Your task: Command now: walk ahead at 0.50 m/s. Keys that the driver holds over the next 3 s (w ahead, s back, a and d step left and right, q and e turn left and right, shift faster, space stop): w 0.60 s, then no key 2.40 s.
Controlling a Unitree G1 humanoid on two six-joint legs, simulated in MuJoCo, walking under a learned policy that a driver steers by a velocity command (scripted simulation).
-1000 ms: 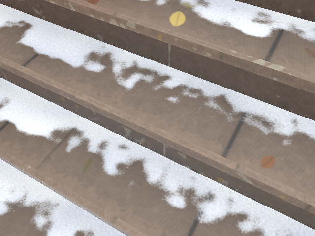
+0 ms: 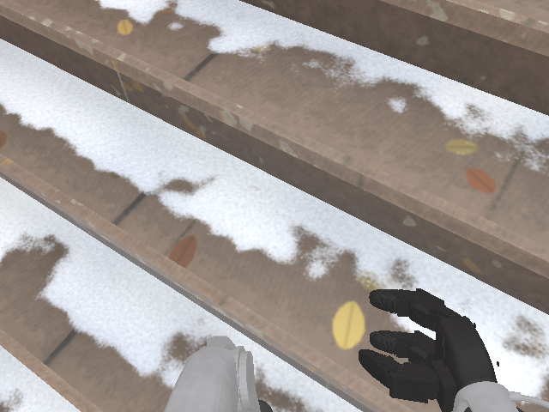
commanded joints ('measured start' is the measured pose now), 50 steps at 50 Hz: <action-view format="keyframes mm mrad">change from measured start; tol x64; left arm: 1 -32 312 58 -102 -29 -47 -26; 24 -853 -91 -83 -625 19 73 -34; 50 -165 142 29 -150 25 -35 18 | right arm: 1 343 -95 -51 20 23 -2 -16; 50 268 -53 -55 173 -26 -24 -26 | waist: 1 -254 -175 -340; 50 -92 -96 -101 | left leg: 1 987 -176 37 -298 138 47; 4 1416 271 -1038 -1056 300 232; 21 928 64 -258 -1315 -20 -26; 29 1305 150 -87 -1092 1825 72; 34 469 -141 -368 387 316 -98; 50 472 -21 -126 -401 373 -95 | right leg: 1 -255 -203 37 309 1789 -129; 4 -672 207 131 1586 222 12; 18 -1636 69 141 2352 75 -110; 29 -740 159 -213 1175 -267 -131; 33 -382 -284 1120 178 -286 -294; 50 -220 -147 75 274 800 -139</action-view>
